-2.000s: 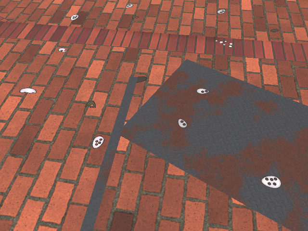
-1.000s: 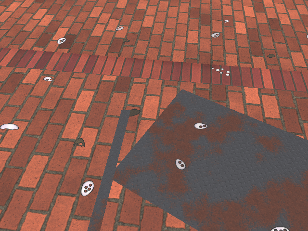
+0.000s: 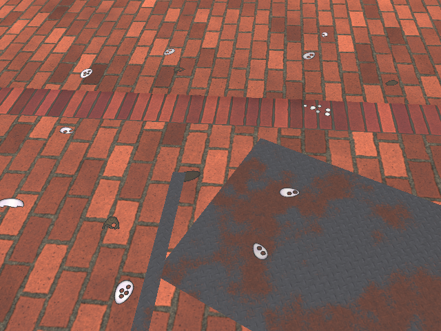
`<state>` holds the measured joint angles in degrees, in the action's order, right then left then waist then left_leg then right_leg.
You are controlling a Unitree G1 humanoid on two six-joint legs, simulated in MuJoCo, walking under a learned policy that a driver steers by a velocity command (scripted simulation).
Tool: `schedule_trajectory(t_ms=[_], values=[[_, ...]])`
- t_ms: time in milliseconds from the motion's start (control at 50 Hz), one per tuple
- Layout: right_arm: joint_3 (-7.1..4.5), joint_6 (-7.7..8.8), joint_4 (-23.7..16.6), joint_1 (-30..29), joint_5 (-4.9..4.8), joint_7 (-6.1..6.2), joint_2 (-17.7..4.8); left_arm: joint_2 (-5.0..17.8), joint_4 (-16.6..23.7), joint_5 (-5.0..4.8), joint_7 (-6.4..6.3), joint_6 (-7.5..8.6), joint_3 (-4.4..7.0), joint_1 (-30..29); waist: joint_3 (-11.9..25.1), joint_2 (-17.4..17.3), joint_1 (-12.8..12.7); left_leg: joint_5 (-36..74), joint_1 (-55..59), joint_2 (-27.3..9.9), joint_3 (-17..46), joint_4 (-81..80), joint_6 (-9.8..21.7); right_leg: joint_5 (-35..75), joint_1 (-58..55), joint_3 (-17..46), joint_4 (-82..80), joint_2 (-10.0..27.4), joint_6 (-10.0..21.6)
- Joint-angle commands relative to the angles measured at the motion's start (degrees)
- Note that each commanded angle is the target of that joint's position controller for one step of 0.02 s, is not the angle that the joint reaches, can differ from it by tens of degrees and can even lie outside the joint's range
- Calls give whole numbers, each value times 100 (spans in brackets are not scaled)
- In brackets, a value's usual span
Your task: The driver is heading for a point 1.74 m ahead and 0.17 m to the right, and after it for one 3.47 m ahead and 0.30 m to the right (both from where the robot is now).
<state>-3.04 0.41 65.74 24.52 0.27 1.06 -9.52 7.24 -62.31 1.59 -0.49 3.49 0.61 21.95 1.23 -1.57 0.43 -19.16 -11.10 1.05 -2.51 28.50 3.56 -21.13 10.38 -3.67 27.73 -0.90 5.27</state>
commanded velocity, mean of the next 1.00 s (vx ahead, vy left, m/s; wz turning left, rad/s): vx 0.46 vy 0.00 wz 0.00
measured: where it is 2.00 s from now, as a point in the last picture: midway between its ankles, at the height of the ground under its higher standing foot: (236, 191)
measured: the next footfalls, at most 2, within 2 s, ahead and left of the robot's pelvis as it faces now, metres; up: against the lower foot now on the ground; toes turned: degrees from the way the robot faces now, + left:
left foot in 0.42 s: +0.36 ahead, +0.09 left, +0.00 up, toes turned +5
right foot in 0.96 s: +0.68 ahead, -0.08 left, +0.00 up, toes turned -4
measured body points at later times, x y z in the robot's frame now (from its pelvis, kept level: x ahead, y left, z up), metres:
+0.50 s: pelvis +0.24 +0.02 -0.02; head +0.28 +0.03 +0.43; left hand +0.17 +0.25 -0.16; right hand +0.37 -0.22 -0.15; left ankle +0.32 +0.08 -0.74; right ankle +0.05 -0.09 -0.64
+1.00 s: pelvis +0.54 -0.01 -0.02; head +0.58 -0.02 +0.43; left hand +0.72 +0.21 -0.13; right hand +0.45 -0.24 -0.16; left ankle +0.34 +0.08 -0.69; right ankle +0.65 -0.08 -0.74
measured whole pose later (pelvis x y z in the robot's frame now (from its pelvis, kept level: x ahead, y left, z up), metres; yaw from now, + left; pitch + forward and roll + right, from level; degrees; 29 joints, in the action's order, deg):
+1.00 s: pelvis +0.54 -0.01 -0.02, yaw +0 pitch +1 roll +0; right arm -1.7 5.0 62.3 26.6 0.1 0.6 -9.5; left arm 9.8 -50.8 2.5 0.9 5.1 2.9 1.5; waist -4.3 -0.5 2.5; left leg -25.9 -2.3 0.9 -3.5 43.8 3.8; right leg -6.8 25.9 -6.7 32.1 -1.0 6.6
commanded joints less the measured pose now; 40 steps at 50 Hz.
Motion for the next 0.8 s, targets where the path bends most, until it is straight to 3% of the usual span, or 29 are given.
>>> schedule_trajectory(t_ms=[20,40,60,100,160,220,280,320,360,380,400,420,440,460,480,500,540,560,620,700,800], values=[[67,222,-830,-1195,-2,-90,47,954,-363,-33,-92,69,273,2124,-892,1785,-931,-1019,-3529,198,-357,1569,102,-2253,-2106,3281,-2335,1988,594],[-8,246,-910,-1314,231,-130,-351,972,-365,-3,-113,4,306,1886,-1327,1212,-724,-829,-3669,-174,-17,2356,167,-2403,-1454,3608,-2354,2309,857],[-19,282,-897,-1271,237,-196,-347,796,-211,-2,-100,21,260,1463,-1375,766,-451,-447,-3617,-311,151,2688,186,-2072,-1184,3301,-2360,2123,824],[-28,333,-804,-1091,171,-285,-292,673,-29,-51,-83,128,221,1008,-1209,477,-157,220,-3389,-455,181,2797,106,-742,-1170,2402,-2421,1703,599],[-47,283,-861,-1269,176,-328,-260,527,-105,-61,-84,243,152,1177,-944,518,-103,780,-3334,-410,-49,2800,-20,1195,-1346,1457,-2218,1326,471],[4,245,-1210,-2052,146,-312,-179,496,-155,-48,-73,278,96,1335,-1010,644,-198,1069,-3271,-335,-286,2189,-110,2671,-1184,967,-2044,1167,493],[81,240,-1521,-2742,86,-316,-138,621,-165,-37,-82,303,94,1381,-1076,823,-320,1322,-2644,-184,-519,1148,-40,3443,-965,696,-1969,1107,489],[74,242,-1616,-2803,74,-294,-252,754,-178,-38,-93,320,118,1339,-1030,900,-261,1291,-2136,-77,-622,734,143,4107,-1042,618,-1832,1214,472],[-10,277,-1517,-2280,67,-218,-461,909,-162,-41,-97,343,154,1154,-694,894,52,1138,-1294,169,-671,551,382,5766,-1252,449,-1090,1276,367],[-87,318,-1305,-1578,53,-173,-600,995,-158,-41,-102,332,182,1073,-308,853,354,1101,-595,313,-660,414,500,6331,-1350,353,-276,1242,293],[-176,367,-995,-648,74,-123,-731,1050,-136,-72,-96,308,199,967,176,730,757,1337,533,306,-614,46,612,6053,-1039,217,830,1094,194],[-301,406,-801,220,217,-72,-1112,901,-31,-100,-65,294,161,993,724,392,1029,464,1864,-653,428,-85,806,4252,25,111,2360,863,143],[-415,393,-808,529,332,-99,-1639,152,99,-278,16,265,48,1638,1472,-961,639,-314,3188,-2506,3539,-726,1625,-315,1897,-27,4745,-175,-69],[-396,326,-835,70,95,-160,-1471,726,147,-166,30,243,209,1141,1308,-349,602,-938,2658,-2369,4356,-1494,1630,-430,2407,722,5304,-134,46],[-295,345,-941,-627,43,-166,-1158,779,394,-121,41,244,243,526,338,-238,331,-1026,1792,-2215,3373,-1606,1408,124,2713,679,5151,227,94],[-197,410,-977,-938,49,-190,-782,732,458,-81,55,272,241,209,-97,117,222,-299,1027,-1968,2727,-1795,1242,503,2537,643,4809,422,104],[-59,500,-827,-922,63,-138,-383,526,425,51,100,157,254,298,-341,63,-150,719,172,-1498,1765,-1949,948,636,1947,635,4245,637,26],[-27,542,-760,-781,69,-114,-338,419,406,68,129,84,251,371,-338,22,-229,1070,49,-1415,1502,-1982,909,623,1794,604,4058,654,-22],[-28,621,-636,-365,51,-78,-549,424,606,81,187,-52,266,-95,-524,-72,-281,1651,11,-1277,1030,-2140,923,857,2146,397,3545,726,-161],[17,610,-616,44,41,-92,-579,526,1045,33,240,-87,252,-1313,-784,-90,-49,2094,300,-1113,674,-2302,857,1705,2752,158,2344,774,-331],[44,625,-501,604,39,-67,-632,473,1368,-45,259,-47,181,-2298,-784,-201,249,3076,967,-1100,379,-2126,730,2249,2524,-161,980,469,-284]])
